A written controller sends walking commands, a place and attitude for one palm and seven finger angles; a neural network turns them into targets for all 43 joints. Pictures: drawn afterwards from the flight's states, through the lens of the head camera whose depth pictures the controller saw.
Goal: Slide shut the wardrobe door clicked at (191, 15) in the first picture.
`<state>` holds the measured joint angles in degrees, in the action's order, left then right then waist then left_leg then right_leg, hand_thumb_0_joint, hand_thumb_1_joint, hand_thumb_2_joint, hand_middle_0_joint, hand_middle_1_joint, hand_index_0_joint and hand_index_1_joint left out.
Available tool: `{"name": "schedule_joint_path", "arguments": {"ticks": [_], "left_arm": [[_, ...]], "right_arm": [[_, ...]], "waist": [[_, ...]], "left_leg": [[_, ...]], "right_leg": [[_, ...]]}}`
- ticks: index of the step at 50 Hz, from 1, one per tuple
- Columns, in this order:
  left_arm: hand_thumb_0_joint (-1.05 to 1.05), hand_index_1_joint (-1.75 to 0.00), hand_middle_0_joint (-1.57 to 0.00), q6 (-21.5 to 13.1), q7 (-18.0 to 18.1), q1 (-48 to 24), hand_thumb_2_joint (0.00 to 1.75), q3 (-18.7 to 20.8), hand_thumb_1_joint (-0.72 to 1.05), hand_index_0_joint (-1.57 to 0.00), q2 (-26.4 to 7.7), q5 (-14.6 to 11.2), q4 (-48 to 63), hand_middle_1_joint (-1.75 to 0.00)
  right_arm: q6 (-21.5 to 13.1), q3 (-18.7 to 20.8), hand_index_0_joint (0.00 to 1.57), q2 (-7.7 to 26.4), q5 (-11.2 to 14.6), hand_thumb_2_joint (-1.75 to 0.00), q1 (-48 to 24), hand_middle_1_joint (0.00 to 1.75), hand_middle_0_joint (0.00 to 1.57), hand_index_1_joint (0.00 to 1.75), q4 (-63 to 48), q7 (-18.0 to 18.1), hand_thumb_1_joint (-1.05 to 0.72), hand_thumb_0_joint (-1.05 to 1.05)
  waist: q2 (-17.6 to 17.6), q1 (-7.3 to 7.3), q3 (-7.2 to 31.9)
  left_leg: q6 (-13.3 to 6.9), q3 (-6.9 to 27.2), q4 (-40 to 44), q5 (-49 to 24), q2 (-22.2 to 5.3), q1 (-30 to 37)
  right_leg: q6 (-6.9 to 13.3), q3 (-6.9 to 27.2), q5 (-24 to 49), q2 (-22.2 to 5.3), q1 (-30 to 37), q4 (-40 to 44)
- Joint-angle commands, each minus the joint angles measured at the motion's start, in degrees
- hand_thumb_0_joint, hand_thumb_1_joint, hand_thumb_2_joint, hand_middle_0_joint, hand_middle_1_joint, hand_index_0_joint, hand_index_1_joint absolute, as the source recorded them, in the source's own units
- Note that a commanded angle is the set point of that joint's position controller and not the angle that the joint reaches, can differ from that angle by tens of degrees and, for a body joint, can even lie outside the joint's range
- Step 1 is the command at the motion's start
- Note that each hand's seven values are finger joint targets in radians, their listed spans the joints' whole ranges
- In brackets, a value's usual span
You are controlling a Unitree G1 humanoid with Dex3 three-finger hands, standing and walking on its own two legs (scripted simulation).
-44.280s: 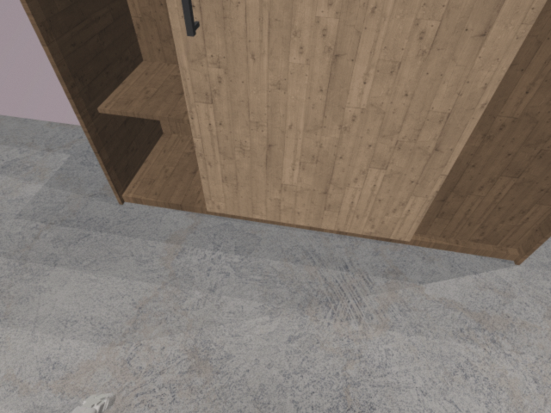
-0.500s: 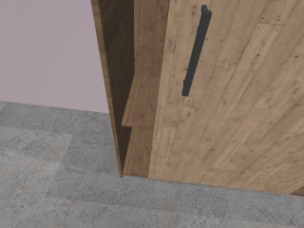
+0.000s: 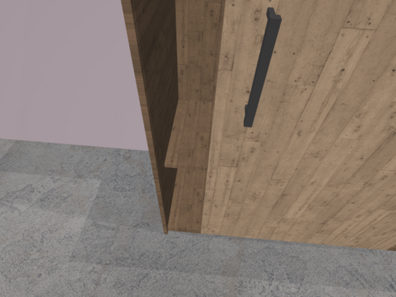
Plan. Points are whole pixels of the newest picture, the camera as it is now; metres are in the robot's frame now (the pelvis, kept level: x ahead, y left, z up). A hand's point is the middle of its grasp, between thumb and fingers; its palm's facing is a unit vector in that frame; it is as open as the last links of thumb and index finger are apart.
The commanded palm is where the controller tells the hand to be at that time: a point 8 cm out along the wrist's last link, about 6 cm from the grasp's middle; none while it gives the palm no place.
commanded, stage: come to a stop and stand still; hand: right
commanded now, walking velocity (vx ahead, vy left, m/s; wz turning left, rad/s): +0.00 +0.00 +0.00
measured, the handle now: (257, 74) +0.50 -0.07 +0.21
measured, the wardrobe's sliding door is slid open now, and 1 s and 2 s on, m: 0.17 0.17 0.17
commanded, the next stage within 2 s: look again from close up in 0.12 s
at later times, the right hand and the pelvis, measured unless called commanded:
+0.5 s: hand out of the picture +0.05 -0.20 -0.17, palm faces +0.04 +0.95 -0.31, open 7.4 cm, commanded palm none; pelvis +0.02 +0.00 -0.01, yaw -1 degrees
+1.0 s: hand out of the picture +0.00 -0.18 -0.18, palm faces +0.02 +0.98 -0.20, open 7.4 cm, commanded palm none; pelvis +0.01 -0.01 -0.01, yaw -1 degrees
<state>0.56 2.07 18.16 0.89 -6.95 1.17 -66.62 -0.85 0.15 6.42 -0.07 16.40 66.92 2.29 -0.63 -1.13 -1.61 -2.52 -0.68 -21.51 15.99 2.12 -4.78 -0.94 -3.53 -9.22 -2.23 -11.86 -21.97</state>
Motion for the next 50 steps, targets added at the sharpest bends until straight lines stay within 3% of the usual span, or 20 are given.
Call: {"name": "schedule_joint_path", "arguments": {"ticks": [1, 10, 11, 12, 13, 15, 16, 19, 23, 27, 31, 37, 40, 50], "left_arm": [[0.0, -0.3, -0.2, -0.5, 0.4, 3.2, 0.9, 0.6, 0.9, -0.2, -4.6, -0.2, 1.6, -0.3], [0.0, -0.3, -0.2, -0.7, 0.6, 2.0, 0.9, 0.7, 0.9, -0.2, -4.9, -0.1, 1.8, -0.3], [0.0, -0.3, -0.2, -0.7, -0.4, -2.3, 0.9, 1.5, 0.9, -0.2, -9.8, -0.3, 9.9, -0.3], [0.0, -0.3, -0.2, -2.0, -0.2, -2.1, 0.9, 2.2, 0.9, -0.2, -11.4, 0.6, 10.6, -0.3], [0.0, -0.3, -0.2, -2.5, 0.2, -1.9, 0.9, 1.8, 0.9, -0.2, -8.5, 0.6, 9.5, -0.3], [0.0, -0.3, -0.2, -2.8, 0.2, -0.3, 0.9, 1.4, 0.9, -0.2, -8.2, 0.0, 9.8, -0.3], [0.0, -0.3, -0.2, -2.3, 0.1, 0.4, 0.9, 1.1, 0.9, -0.2, -7.8, -0.1, 10.0, -0.3], [0.0, -0.3, -0.2, -2.1, 0.1, -0.1, 0.9, 1.2, 0.9, -0.2, -9.0, -0.1, 10.3, -0.3], [0.0, -0.3, -0.2, -1.4, -0.2, -1.0, 0.9, 0.9, 0.9, -0.2, -9.4, -0.2, 10.2, -0.3], [0.0, -0.3, -0.2, -0.8, -0.5, -2.0, 0.9, 0.7, 0.9, -0.2, -9.8, -0.2, 9.9, -0.3], [0.0, -0.3, -0.2, -0.4, -0.8, -2.4, 0.9, 0.6, 0.9, -0.2, -9.7, -0.2, 9.6, -0.3], [0.0, -0.3, -0.2, -0.2, -0.9, -2.5, 0.9, 0.3, 0.9, -0.2, -9.6, -0.3, 8.7, -0.3], [0.0, -0.3, -0.2, -0.1, -0.8, -2.2, 0.9, 0.2, 0.9, -0.2, -9.3, -0.3, 7.7, -0.3], [0.0, -0.3, -0.2, 0.1, -0.6, 0.0, 0.9, 0.0, 0.9, -0.2, -8.3, -0.6, 5.0, -0.3]], "right_arm": [[-0.6, 0.9, 0.2, 5.7, -0.1, -0.9, 4.2, 0.3, 0.2, 0.3, -1.2, 0.4, -0.9, 0.0], [-0.7, 1.0, 0.2, 5.8, -0.1, -0.9, 4.4, 0.3, 0.2, 0.3, -1.2, 0.4, -0.9, 0.0], [-1.8, -0.3, 0.2, 14.3, -0.7, -0.9, 2.9, 0.3, 0.2, 0.3, -6.4, 0.2, -0.9, 0.0], [-2.0, 1.5, 0.2, 13.1, -0.4, -0.9, -0.3, 0.3, 0.2, 0.3, -7.2, 0.3, -0.9, 0.0], [-2.5, 1.7, 0.2, 11.7, -0.4, -0.9, 0.1, 0.3, 0.2, 0.3, -6.7, 0.4, -0.9, 0.0], [-2.8, 1.3, 0.2, 10.3, -0.2, -0.9, 3.0, 0.3, 0.2, 0.3, -6.4, 0.5, -0.9, 0.0], [-2.4, 1.1, 0.2, 9.9, -0.1, -0.9, 3.2, 0.3, 0.2, 0.3, -6.5, 0.6, -0.9, 0.0], [-2.0, 0.8, 0.2, 9.0, -0.2, -0.9, 3.5, 0.3, 0.2, 0.3, -7.3, 1.0, -0.9, 0.0], [-1.4, 0.6, 0.2, 9.9, -0.2, -0.9, 4.1, 0.3, 0.2, 0.3, -8.8, 1.4, -0.9, 0.0], [-0.9, 0.4, 0.2, 10.7, -0.3, -0.9, 3.3, 0.3, 0.2, 0.3, -10.4, 1.4, -0.9, 0.0], [-0.8, 0.3, 0.2, 11.0, -0.5, -0.9, 2.8, 0.3, 0.2, 0.3, -11.2, 1.2, -0.9, 0.0], [-0.9, 0.3, 0.2, 10.2, -0.5, -0.9, 3.4, 0.3, 0.2, 0.3, -11.5, 1.2, -0.9, 0.0], [-0.9, 0.2, 0.2, 9.6, -0.4, -0.9, 4.0, 0.3, 0.2, 0.3, -11.0, 1.2, -0.9, 0.0], [-0.9, 0.0, 0.2, 8.0, -0.4, -0.9, 6.4, 0.3, 0.2, 0.3, -9.0, 1.3, -0.9, 0.0]], "waist": [[1.5, 0.28, -3.1], [1.7, 0.16, -2.7], [2.6, -0.47, -9.4], [-10.2, -0.92, -1.9], [-11.7, -0.65, 3.8], [-4.8, 0.12, 8.4], [2.3, -0.1, 7.9], [7.2, 0.23, 3.5], [5.8, 0.65, 0.6], [1.9, 0.78, -1.8], [1.8, 0.79, -2.9], [2.4, 0.8, -1.1], [0.3, 0.84, -0.1], [1.2, 0.73, -0.8]], "left_leg": [[-0.3, 5.6, 6.0, -9.0, -7.5, -7.6], [-0.1, 5.4, 5.1, -14.1, -7.7, -6.7], [0.9, 7.4, 5.3, -7.3, -7.3, -11.4], [-1.4, 9.3, 0.8, -8.1, -10.2, -12.3], [-1.9, 8.0, -0.5, -13.1, -9.3, -8.5], [-1.9, 7.1, -2.2, -22.3, -9.0, -4.6], [-1.3, 6.3, -2.4, -22.2, -8.8, -3.5], [-0.8, 5.7, -3.7, -29.4, -8.7, -3.8], [-0.1, 5.1, -3.7, -28.6, -8.6, -5.2], [-0.2, 5.2, -1.8, -18.2, -8.1, -7.7], [-0.3, 4.9, 0.1, -11.9, -7.8, -8.4], [-0.2, 5.0, 1.1, -12.2, -8.0, -7.2], [-0.3, 4.7, 1.0, -12.9, -8.0, -6.5], [-0.3, 4.1, 1.5, -12.7, -7.8, -6.0]], "right_leg": [[1.7, 4.4, 4.9, -4.0, 4.2, 1.5], [1.7, 4.3, 7.3, -4.2, 5.2, 1.0], [1.7, 6.3, -2.2, -1.2, 0.0, -3.0], [1.8, 5.9, 3.2, -2.9, 1.8, -4.5], [2.1, 6.5, 9.5, -3.5, 3.8, -5.1], [2.6, 6.3, 15.0, -3.7, 5.0, -6.7], [3.1, 6.2, 12.4, -3.8, 2.9, -6.8], [3.2, 4.9, 13.2, -3.3, 1.4, -5.9], [3.5, 4.0, 13.4, -3.4, 1.5, -5.7], [3.3, 4.4, 10.4, -3.7, 1.5, -4.2], [3.4, 5.2, 7.1, -4.0, 0.7, -3.1], [3.4, 5.2, 5.9, -4.1, 1.8, -3.2], [3.4, 5.2, 6.8, -4.2, 2.8, -3.3], [3.7, 5.0, 6.0, -4.6, 2.5, -3.4]]}}
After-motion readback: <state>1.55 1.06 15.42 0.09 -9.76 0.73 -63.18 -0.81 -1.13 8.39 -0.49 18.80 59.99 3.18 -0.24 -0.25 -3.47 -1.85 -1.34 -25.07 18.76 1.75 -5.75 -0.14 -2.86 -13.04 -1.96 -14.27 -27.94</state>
